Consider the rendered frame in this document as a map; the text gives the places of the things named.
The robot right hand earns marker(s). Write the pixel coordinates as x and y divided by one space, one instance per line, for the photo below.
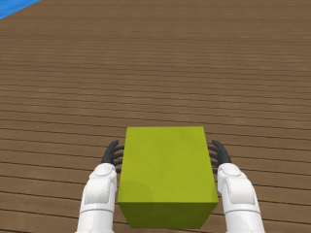
221 156

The carton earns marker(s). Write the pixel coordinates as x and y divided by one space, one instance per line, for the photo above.
167 180

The robot left forearm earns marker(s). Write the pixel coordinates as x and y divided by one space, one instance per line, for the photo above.
98 201

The robot right forearm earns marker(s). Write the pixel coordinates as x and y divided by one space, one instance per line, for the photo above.
240 202

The robot left hand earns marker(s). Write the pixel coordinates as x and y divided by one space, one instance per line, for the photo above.
109 155

